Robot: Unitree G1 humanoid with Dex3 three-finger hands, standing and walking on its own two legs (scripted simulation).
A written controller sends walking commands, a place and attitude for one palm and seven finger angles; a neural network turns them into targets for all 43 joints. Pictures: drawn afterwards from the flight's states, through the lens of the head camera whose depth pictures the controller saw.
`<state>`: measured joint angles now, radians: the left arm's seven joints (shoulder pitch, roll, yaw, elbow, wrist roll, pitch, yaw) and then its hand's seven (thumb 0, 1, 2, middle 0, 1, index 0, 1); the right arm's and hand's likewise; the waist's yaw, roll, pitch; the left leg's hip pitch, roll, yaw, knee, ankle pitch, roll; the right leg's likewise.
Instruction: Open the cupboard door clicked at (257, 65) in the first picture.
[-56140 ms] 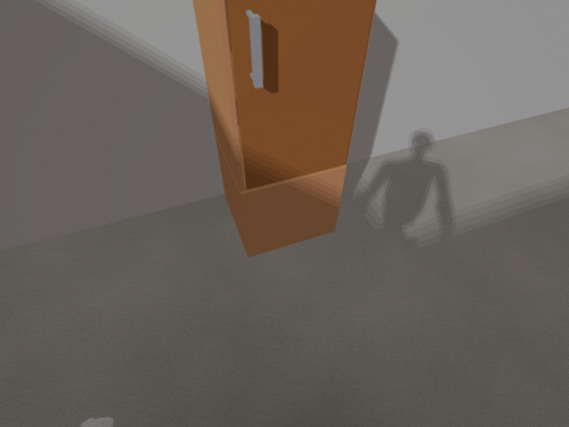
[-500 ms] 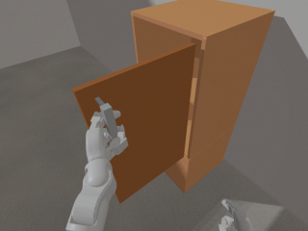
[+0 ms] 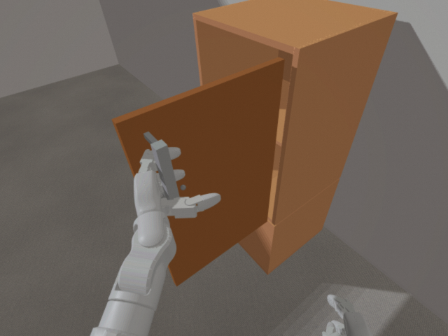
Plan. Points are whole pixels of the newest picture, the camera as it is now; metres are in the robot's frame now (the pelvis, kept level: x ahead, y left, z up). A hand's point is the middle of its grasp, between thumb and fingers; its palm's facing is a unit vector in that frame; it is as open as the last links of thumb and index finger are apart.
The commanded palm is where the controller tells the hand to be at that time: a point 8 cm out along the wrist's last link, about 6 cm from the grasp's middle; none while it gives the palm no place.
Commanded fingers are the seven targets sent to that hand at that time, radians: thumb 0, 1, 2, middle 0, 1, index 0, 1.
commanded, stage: open thumb and fingers to let go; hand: left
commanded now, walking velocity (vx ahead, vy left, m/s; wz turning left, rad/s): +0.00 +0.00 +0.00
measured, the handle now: (163, 174) +0.36 +0.15 +0.13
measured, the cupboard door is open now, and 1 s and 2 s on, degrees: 90 91 91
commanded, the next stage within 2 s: slide the hand sideways off the handle in 0.32 s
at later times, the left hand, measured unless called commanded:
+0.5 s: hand (178, 190) +0.32 +0.11 +0.13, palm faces +0.16 -0.99 -0.04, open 14.9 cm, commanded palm +0.29 +0.16 +0.13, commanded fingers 0.00 -0.50 0.30 -0.15 -0.30 -0.15 -0.30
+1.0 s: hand (162, 211) +0.28 +0.13 +0.12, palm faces -0.13 -0.99 -0.01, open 16.2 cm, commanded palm +0.25 +0.20 +0.13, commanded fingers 0.00 -0.50 0.30 -0.15 -0.30 -0.15 -0.30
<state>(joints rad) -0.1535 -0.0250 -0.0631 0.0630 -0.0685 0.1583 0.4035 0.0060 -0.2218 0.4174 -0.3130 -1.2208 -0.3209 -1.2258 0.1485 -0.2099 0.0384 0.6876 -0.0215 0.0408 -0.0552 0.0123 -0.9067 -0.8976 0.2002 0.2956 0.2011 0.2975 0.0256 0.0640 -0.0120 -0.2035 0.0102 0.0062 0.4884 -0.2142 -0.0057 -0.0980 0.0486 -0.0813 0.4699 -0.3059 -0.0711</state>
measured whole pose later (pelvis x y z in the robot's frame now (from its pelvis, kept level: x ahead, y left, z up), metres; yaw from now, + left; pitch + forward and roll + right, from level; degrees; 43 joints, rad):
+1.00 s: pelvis -0.01 +0.03 +0.00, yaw -2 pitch -4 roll +0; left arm -0.01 0.17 -0.02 -0.03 -0.20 0.10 -0.09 -0.01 -0.50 0.30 -0.19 -0.32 -0.18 -0.32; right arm 0.19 -0.22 0.08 0.60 0.03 0.00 -0.05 0.01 -0.91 -0.90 0.20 0.30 0.20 0.30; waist 0.01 0.04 -0.01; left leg -0.21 0.00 0.05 0.50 -0.22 0.03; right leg -0.12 0.03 -0.04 0.49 -0.30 -0.04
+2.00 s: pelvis +0.00 +0.02 +0.00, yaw -1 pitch -3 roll -1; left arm 0.26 0.29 0.24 -0.20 -0.34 0.04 -0.32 -0.01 -0.50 0.30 -0.15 -0.30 -0.16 -0.30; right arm 0.22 -0.25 0.07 0.61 0.05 -0.23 -0.09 0.01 -0.90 -0.90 0.20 0.30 0.20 0.30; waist 0.05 0.06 -0.03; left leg -0.27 0.00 0.02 0.56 -0.25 0.02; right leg -0.15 0.04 -0.07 0.52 -0.32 -0.04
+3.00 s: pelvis +0.04 +0.03 +0.01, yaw -3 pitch -4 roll +0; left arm 0.42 0.35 0.31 -0.33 -0.07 -0.06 0.10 0.01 0.72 0.82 -0.21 -0.30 -0.21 -0.30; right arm 0.17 -0.24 0.02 0.64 -0.01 -0.05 -0.06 0.01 -0.91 -0.90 0.20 0.30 0.20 0.30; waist 0.07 0.05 0.02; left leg -0.10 0.00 0.06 0.38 -0.23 0.03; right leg 0.02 0.03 -0.02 0.31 -0.26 -0.03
